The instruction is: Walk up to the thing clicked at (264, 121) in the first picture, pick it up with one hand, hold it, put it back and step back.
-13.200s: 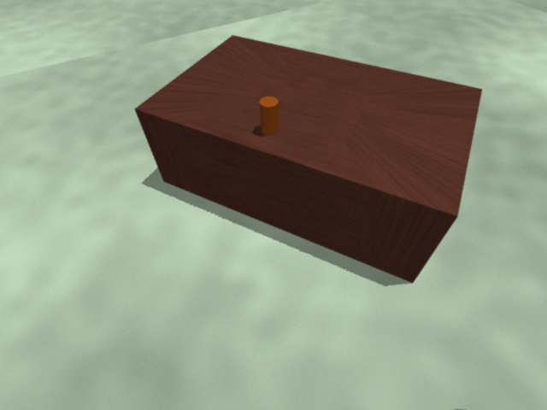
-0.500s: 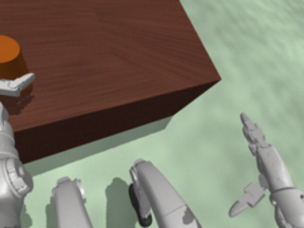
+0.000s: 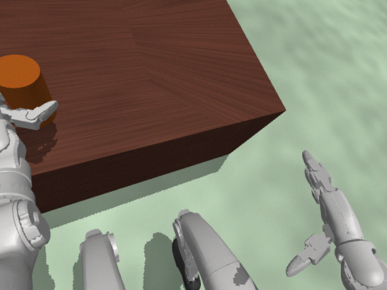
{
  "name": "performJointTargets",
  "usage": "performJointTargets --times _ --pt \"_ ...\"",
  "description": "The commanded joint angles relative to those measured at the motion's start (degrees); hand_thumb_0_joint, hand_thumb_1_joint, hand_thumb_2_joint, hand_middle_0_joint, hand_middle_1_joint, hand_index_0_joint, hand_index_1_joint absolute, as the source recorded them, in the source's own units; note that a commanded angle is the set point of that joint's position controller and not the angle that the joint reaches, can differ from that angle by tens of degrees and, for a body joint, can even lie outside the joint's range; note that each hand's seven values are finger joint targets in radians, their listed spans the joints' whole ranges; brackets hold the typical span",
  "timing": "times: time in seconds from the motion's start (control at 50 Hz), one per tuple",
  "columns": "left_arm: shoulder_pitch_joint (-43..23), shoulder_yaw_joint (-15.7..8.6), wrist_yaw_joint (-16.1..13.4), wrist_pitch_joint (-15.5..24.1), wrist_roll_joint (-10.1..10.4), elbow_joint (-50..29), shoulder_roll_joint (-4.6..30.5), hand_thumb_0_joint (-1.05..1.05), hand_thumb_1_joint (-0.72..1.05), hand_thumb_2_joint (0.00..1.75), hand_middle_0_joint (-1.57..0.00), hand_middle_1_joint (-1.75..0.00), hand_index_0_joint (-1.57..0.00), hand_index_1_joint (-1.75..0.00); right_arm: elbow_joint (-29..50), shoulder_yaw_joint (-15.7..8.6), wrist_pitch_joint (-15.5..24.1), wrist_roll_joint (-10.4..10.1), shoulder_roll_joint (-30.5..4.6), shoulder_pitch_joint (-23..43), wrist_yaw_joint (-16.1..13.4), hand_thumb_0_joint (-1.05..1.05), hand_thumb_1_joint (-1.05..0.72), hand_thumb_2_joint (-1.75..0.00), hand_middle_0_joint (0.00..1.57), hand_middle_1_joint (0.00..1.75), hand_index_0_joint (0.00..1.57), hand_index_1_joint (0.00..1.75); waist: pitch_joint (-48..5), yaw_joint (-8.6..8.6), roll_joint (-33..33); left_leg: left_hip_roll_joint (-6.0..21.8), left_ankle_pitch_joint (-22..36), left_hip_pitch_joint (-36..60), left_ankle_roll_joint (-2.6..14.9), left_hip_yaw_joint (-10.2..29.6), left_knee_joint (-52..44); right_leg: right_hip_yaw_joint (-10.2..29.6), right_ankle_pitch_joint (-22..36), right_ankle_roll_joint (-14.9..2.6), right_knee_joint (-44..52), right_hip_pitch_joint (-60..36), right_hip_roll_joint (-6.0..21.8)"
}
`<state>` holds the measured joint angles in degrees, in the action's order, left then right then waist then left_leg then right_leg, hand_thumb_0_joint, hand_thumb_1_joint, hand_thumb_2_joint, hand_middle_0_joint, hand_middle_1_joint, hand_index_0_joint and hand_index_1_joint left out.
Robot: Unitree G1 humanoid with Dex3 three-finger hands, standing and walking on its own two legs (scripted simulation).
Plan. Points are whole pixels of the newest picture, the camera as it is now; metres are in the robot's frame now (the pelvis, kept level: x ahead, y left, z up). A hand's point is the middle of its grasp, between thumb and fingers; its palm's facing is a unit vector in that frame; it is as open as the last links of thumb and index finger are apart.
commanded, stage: settle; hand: left
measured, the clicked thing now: (28, 94) +0.52 +0.19 -0.03
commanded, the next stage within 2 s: lift in 0.22 s
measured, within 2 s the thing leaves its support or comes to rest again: neither
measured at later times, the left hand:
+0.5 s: hand (13, 87) +0.52 +0.21 +0.00, palm faces +0.23 -0.97 -0.03, open 10.4 cm
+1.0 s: hand (0, 108) +0.43 +0.20 +0.08, palm faces +0.20 -0.98 -0.04, open 10.3 cm
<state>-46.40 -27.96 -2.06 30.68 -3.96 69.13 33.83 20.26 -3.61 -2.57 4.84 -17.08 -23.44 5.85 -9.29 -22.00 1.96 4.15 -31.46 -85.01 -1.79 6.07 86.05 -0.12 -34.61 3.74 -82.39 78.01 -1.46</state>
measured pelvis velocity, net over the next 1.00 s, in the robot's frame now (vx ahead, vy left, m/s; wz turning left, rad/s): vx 0.02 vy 0.00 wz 0.04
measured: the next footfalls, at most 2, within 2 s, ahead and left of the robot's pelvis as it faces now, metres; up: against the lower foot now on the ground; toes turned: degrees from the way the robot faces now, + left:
none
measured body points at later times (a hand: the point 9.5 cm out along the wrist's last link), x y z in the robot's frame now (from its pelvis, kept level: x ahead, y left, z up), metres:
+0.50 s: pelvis +0.01 +0.00 +0.02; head +0.17 +0.07 +0.43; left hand +0.50 +0.26 +0.01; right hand +0.18 -0.26 +0.09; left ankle +0.06 +0.13 -0.57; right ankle +0.04 -0.16 -0.57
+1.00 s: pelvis +0.02 +0.00 +0.07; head +0.11 +0.04 +0.51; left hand +0.42 +0.25 +0.08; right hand +0.19 -0.25 +0.10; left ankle +0.06 +0.13 -0.57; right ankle +0.04 -0.16 -0.57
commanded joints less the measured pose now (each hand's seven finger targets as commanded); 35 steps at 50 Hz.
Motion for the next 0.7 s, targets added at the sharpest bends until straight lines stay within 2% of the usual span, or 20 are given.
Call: performJointTargets --times 0.0,0.08,0.1,0.18,0.22,0.24,0.26,0.3,0.34,0.4,0.42,0.44,0.5,0.52,0.56,0.58,0.62,0.64,0.66,0.68 --pt "-30.2 -0.09 -0.62 6.55 1.37 -18.76 13.74 0.0 0.01 1.43 -1.39 -1.56 -1.39 -1.58 7.69 -8.06 2.81 0.25 -9.75 -2.13 -1.67 0.0 0.53 -0.06 0.05 0.05 0.05 0.05 -34.66 1.64 -25.66 -1.41 19.22 38.35 1.4 -1.59 -10.43 -3.12 18.92 -4.59 9.56 -9.75 -1.54" --pt "-28.31 -0.06 -0.64 6.1 0.96 -17.29 13.48 0.0 0.0 1.43 -1.41 -1.57 -1.41 -1.6 6.17 -8.14 2.51 0.48 -9.76 -1.36 -1.69 0.0 0.53 -0.06 0.05 0.05 0.05 0.05 -33.27 2.19 -25.75 -1.2 18.21 38.88 1.19 -1.58 -11.52 -3.27 17.73 -4.69 10.16 -9.33 -1.57" --pt "-25.65 0.54 -0.48 5.58 1.08 -14.09 11.35 0.0 0.01 1.44 -1.39 -1.56 -1.39 -1.59 7.22 -8.19 2.45 0.47 -9.98 -1.03 -1.7 0.0 0.54 -0.06 0.05 0.05 0.05 0.05 -32.63 1.91 -25.32 -0.96 18.78 39.47 0.94 -1.1 -11.89 -3.68 17.44 -4.82 10.01 -8.4 -1.61" --pt "-26.86 0.62 -0.24 5.33 1.43 -15.58 11.37 0.0 -0.01 1.44 -1.41 -1.57 -1.41 -1.6 6.28 -7.01 2.46 0.15 -8.64 -1.93 -1.6 0.0 0.53 -0.06 0.05 0.05 0.05 0.05 -32.22 1.8 -23.42 -1.2 18.96 37.77 1.47 -1.78 -11.94 -3.3 19.09 -4.5 11.32 -11.3 -1.61" --pt "-25.59 0.14 0.04 5.03 1.58 -15.33 11.75 0.0 -0.03 1.44 -1.4 -1.57 -1.41 -1.6 6.01 -7.89 2.51 0.02 -9.28 -1.41 -1.81 0.0 0.54 -0.06 0.05 0.05 0.05 0.05 -31.84 1.93 -22.02 -1.25 17.41 36.86 1.81 -2.0 -12.22 -3.01 18.61 -4.34 12.01 -11.8 -1.62" --pt "-24.4 1.26 0.22 4.74 1.97 -12.54 9.25 0.0 -0.02 1.44 -1.41 -1.57 -1.41 -1.6 5.57 -7.31 2.57 0.06 -8.99 -1.7 -1.81 0.0 0.54 -0.06 0.05 0.05 0.05 0.05 -31.05 1.49 -20.94 -1.26 17.1 36.35 1.85 -1.9 -12.41 -3.14 18.58 -4.22 12.25 -12.04 -1.65" --pt "-24.62 0.07 0.02 5.03 2.19 -14.87 10.35 0.0 -0.01 1.44 -1.4 -1.57 -1.41 -1.6 5.13 -6.86 2.7 0.04 -8.73 -1.03 -1.74 0.0 0.54 -0.06 0.05 0.05 0.05 0.05 -30.84 2.68 -21.11 -1.3 16.7 36.18 1.65 -1.75 -12.88 -3.31 17.71 -4.48 11.91 -11.64 -1.64" --pt "-23.56 0.75 0.13 4.81 2.3 -13.35 9.45 0.0 0.0 1.45 -1.41 -1.58 -1.41 -1.6 6.72 -7.09 2.88 -0.11 -9.06 -1.23 -1.89 0.0 0.53 -0.06 0.05 0.05 0.05 0.05 -32.55 1.96 -19.66 -1.35 17.9 36.17 2.16 -2.26 -12.36 -2.88 19.62 -4.09 12.78 -13.6 -1.63" --pt "-24.76 -0.25 -0.04 5.29 2.49 -15.5 11.05 0.0 0.06 1.37 -1.37 -1.55 -1.39 -1.55 4.81 -7.19 2.59 -0.11 -8.95 -2.25 -1.89 0.0 0.52 -0.06 0.05 0.05 0.05 0.05 -33.0 2.89 -20.28 -1.34 19.5 36.93 1.85 -2.06 -12.82 -3.29 20.3 -4.37 12.16 -13.83 -1.7" --pt "-25.12 0.24 -0.01 5.65 2.99 -17.65 9.85 0.0 0.09 1.36 -1.35 -1.54 -1.38 -1.54 6.82 -8.74 2.84 -0.16 -10.2 -0.64 -2.21 0.0 0.52 -0.06 0.05 0.05 0.05 0.05 -35.56 3.2 -20.87 -1.16 22.47 40.4 1.65 -1.79 -13.01 -3.32 21.76 -4.59 12.0 -14.39 -1.78" --pt "-25.37 -0.04 -0.06 5.75 2.99 -18.07 10.64 0.0 0.09 1.35 -1.34 -1.53 -1.37 -1.53 6.14 -8.76 2.76 -0.16 -10.19 -1.2 -2.28 0.0 0.52 -0.06 0.05 0.05 0.05 0.05 -35.26 3.38 -21.54 -1.15 22.71 40.86 1.54 -1.9 -13.18 -3.32 21.92 -4.52 12.2 -14.6 -1.77" --pt "-24.42 0.87 -0.1 5.72 3.18 -17.75 8.51 0.0 0.08 1.37 -1.35 -1.53 -1.37 -1.54 6.22 -8.19 2.59 0.0 -9.61 -1.6 -2.25 0.0 0.52 -0.06 0.05 0.05 0.05 0.05 -35.42 3.45 -21.34 -1.05 23.56 41.69 1.39 -1.72 -13.63 -3.54 22.28 -4.55 12.4 -15.08 -1.81" --pt "-24.04 0.13 0.19 5.84 3.21 -20.94 10.38 0.0 0.05 1.36 -1.36 -1.54 -1.39 -1.55 3.96 -7.35 2.23 -0.15 -8.72 -2.56 -2.26 0.0 0.52 -0.06 0.05 0.05 0.05 0.05 -35.53 5.19 -21.96 -1.44 23.65 41.88 1.6 -2.47 -14.07 -2.98 23.16 -4.3 13.36 -17.2 -1.59" --pt "-21.98 1.17 0.4 5.53 3.5 -20.64 8.1 0.0 0.05 1.37 -1.37 -1.55 -1.39 -1.55 5.24 -7.43 2.29 -0.29 -8.51 -2.19 -2.22 0.0 0.52 -0.06 0.05 0.05 0.05 0.05 -35.98 4.87 -21.54 -1.4 23.78 42.71 1.57 -2.37 -14.56 -3.06 23.19 -4.37 13.59 -17.96 -1.52" --pt "-20.45 0.88 0.25 5.09 3.42 -22.62 8.34 0.0 0.03 1.36 -1.37 -1.55 -1.4 -1.55 4.63 -7.69 2.07 -0.22 -8.69 -2.12 -2.29 0.0 0.51 -0.06 0.05 0.05 0.05 0.05 -35.54 5.92 -21.78 -1.44 22.35 43.3 1.47 -2.68 -15.61 -2.86 22.34 -4.29 14.63 -18.88 -1.42" --pt "-18.38 2.21 0.45 4.43 3.58 -20.29 5.91 0.0 0.02 1.36 -1.37 -1.55 -1.39 -1.55 2.86 -7.21 1.82 -0.19 -7.9 -2.92 -2.29 0.0 0.51 -0.06 0.05 0.05 0.05 0.05 -33.11 5.81 -21.43 -1.46 21.75 42.43 1.47 -2.84 -16.15 -2.97 22.01 -4.23 15.28 -18.93 -1.5" --pt "-17.31 2.45 0.47 4.08 4.12 -23.06 5.14 0.0 0.03 1.36 -1.35 -1.53 -1.37 -1.54 0.85 -6.95 1.72 -0.26 -7.45 -2.62 -2.32 0.0 0.52 -0.06 0.05 0.05 0.05 0.05 -32.29 6.84 -22.21 -1.32 22.87 43.92 1.21 -2.73 -16.94 -3.18 21.88 -4.43 15.45 -18.3 -1.43" --pt "-17.72 1.71 0.26 4.09 4.18 -26.14 6.58 0.0 0.03 1.35 -1.35 -1.53 -1.38 -1.54 0.56 -6.94 1.77 -0.25 -7.54 -2.56 -2.35 0.0 0.52 -0.06 0.05 0.05 0.05 0.05 -33.35 7.85 -22.47 -1.35 23.24 44.86 1.16 -2.85 -17.2 -3.09 22.17 -4.44 15.64 -19.1 -1.44" --pt "-15.54 2.31 0.25 3.66 4.63 -25.45 4.31 0.0 0.05 1.35 -1.35 -1.53 -1.38 -1.53 1.94 -7.46 1.79 -0.41 -7.84 -1.38 -2.42 0.0 0.52 -0.06 0.05 0.05 0.05 0.05 -33.04 7.66 -21.37 -1.24 23.49 45.27 1.14 -2.56 -17.77 -3.28 21.98 -4.56 15.88 -19.42 -1.46" --pt "-15.6 2.08 0.0 3.56 4.78 -28.07 4.82 0.0 0.03 1.35 -1.35 -1.52 -1.37 -1.53 2.99 -8.03 1.83 -0.57 -8.28 -0.93 -2.61 0.0 0.52 -0.06 0.05 0.05 0.05 0.05 -33.72 8.28 -20.09 -1.36 22.35 45.04 1.36 -3.01 -18.13 -3.05 22.25 -4.26 16.94 -21.64 -1.51"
